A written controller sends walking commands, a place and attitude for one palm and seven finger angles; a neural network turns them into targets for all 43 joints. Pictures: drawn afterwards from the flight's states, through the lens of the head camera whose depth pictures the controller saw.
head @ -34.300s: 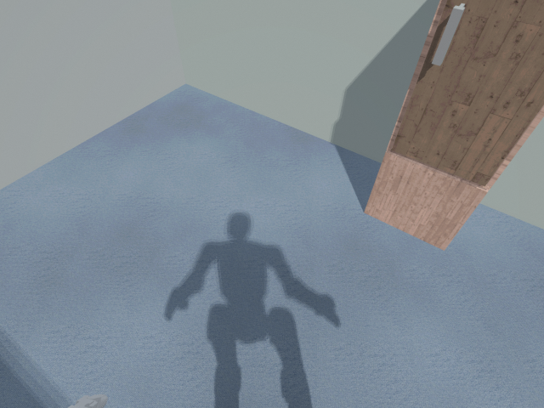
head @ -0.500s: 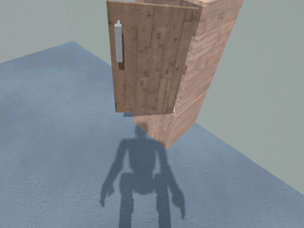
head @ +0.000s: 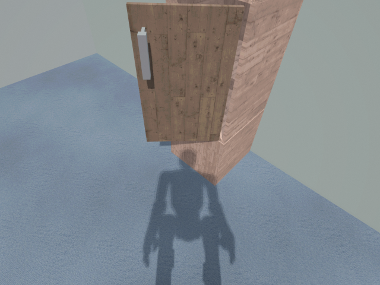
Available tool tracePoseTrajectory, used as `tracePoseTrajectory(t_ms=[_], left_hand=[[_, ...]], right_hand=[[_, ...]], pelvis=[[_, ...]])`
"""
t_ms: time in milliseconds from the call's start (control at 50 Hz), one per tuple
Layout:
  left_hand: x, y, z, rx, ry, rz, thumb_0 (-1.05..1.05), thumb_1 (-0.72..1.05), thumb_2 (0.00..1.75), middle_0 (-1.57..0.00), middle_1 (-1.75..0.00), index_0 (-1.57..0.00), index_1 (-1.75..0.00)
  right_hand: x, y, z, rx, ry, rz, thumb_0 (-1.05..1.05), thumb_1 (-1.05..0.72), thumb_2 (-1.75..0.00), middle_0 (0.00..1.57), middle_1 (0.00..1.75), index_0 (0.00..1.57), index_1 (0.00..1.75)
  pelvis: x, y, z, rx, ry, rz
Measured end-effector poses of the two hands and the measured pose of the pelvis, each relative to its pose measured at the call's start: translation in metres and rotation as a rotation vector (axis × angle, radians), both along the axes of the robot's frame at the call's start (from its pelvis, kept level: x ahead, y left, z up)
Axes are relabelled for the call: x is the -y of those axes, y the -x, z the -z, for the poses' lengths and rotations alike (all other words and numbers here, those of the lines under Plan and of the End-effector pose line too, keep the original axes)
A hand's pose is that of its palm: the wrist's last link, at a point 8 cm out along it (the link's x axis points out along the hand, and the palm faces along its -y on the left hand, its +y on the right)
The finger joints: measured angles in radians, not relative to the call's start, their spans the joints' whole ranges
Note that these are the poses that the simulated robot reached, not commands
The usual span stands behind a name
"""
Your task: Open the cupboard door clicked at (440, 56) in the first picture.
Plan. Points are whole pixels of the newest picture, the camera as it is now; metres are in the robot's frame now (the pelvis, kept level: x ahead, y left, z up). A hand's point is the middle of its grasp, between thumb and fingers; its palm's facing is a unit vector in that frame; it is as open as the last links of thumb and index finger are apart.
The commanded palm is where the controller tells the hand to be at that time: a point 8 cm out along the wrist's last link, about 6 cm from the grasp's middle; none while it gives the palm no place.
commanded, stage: come to a stop and stand still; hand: left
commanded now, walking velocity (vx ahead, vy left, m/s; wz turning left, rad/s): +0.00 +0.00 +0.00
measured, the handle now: (145, 53) +0.76 +0.19 +0.11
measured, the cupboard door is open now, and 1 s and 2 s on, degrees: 46 46 46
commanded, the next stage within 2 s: look again from close up in 0.40 s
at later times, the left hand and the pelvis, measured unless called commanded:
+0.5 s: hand out of the picture +0.02 +0.18 -0.17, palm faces +0.02 -0.98 -0.18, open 7.4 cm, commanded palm none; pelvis +0.02 +0.01 +0.01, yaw +0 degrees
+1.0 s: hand out of the picture +0.00 +0.15 -0.17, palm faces +0.03 -0.99 -0.17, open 7.4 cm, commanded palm none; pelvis +0.02 +0.00 +0.01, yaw +0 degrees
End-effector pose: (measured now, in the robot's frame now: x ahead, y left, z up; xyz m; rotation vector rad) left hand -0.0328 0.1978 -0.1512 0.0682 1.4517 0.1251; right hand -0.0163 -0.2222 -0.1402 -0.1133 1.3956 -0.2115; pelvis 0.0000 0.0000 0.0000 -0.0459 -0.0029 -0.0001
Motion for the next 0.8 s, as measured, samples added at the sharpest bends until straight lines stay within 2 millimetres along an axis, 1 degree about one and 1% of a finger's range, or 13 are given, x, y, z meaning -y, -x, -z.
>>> tracePoseTrajectory(t_ms=[60, 160, 240, 380, 480, 580, 680, 800], left_hand=[[0.005, 0.0, 0.005, -0.027, 0.028, -0.012, 0.0, 0.91, 0.9, -0.19, -0.3, -0.2, -0.3], [0.006, -0.007, 0.001, -0.04, 0.037, -0.016, 0.0, 0.91, 0.9, -0.2, -0.3, -0.2, -0.3], [0.0, -0.014, -0.002, -0.042, 0.021, -0.003, 0.0, 0.91, 0.9, -0.2, -0.3, -0.2, -0.3], [-0.017, -0.031, -0.006, -0.017, -0.029, 0.02, 0.0, 0.91, 0.9, -0.19, -0.3, -0.2, -0.3], [-0.026, -0.043, -0.009, 0.015, -0.059, 0.029, 0.0, 0.91, 0.9, -0.19, -0.3, -0.2, -0.3], [-0.029, -0.05, -0.011, 0.037, -0.072, 0.034, 0.0, 0.91, 0.9, -0.19, -0.3, -0.2, -0.3], [-0.026, -0.05, -0.012, 0.043, -0.071, 0.034, 0.0, 0.91, 0.9, -0.19, -0.3, -0.2, -0.3], [-0.019, -0.044, -0.012, 0.033, -0.061, 0.027, 0.0, 0.91, 0.9, -0.19, -0.3, -0.2, -0.3]], right_hand=[[-0.006, -0.012, -0.001, -0.008, 0.014, -0.021, 0.01, -0.92, -0.9, 0.2, 0.3, 0.2, 0.3], [-0.01, -0.023, -0.006, -0.031, 0.018, -0.043, 0.02, -0.94, -0.9, 0.2, 0.3, 0.2, 0.3], [-0.01, -0.031, -0.006, -0.03, 0.017, -0.041, 0.02, -0.95, -0.9, 0.2, 0.3, 0.21, 0.3], [-0.009, -0.04, -0.004, -0.011, 0.012, -0.038, 0.02, -0.94, -0.9, 0.2, 0.3, 0.21, 0.3], [-0.008, -0.041, -0.002, -0.005, 0.003, -0.042, 0.02, -0.94, -0.9, 0.2, 0.3, 0.2, 0.3], [-0.008, -0.039, -0.001, -0.006, -0.007, -0.046, 0.01, -0.94, -0.9, 0.2, 0.3, 0.2, 0.3], [-0.007, -0.035, 0.0, -0.013, -0.016, -0.047, 0.01, -0.93, -0.9, 0.2, 0.3, 0.2, 0.3], [-0.006, -0.029, 0.001, -0.024, -0.025, -0.046, 0.01, -0.92, -0.9, 0.2, 0.3, 0.2, 0.3]], pelvis=[[-0.003, -0.006, 0.0, 0.006, -0.015, -0.002], [-0.007, -0.015, -0.004, -0.001, -0.036, 0.001], [-0.009, -0.019, -0.006, -0.004, -0.042, 0.004], [-0.01, -0.023, -0.006, 0.001, -0.048, 0.008], [-0.009, -0.024, -0.006, 0.007, -0.051, 0.008], [-0.008, -0.023, -0.007, 0.01, -0.053, 0.007], [-0.006, -0.022, -0.007, 0.01, -0.054, 0.005], [-0.002, -0.021, -0.007, 0.011, -0.053, 0.002]])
